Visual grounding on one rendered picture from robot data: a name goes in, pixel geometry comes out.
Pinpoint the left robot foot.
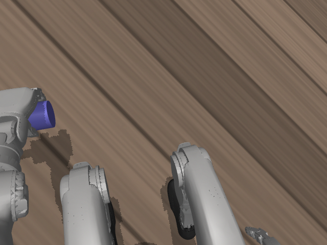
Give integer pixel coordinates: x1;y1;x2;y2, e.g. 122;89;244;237
108;202;118;245

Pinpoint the left robot hand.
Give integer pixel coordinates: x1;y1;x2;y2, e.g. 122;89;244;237
0;87;46;137

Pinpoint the right robot foot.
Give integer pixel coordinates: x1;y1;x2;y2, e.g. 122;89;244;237
167;179;196;240

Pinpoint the bottle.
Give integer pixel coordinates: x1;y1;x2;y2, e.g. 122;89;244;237
28;101;56;131

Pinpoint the left robot arm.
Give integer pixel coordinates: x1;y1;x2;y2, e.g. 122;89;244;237
0;112;29;245

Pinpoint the right robot hand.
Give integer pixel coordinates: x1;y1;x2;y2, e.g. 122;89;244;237
245;227;281;245

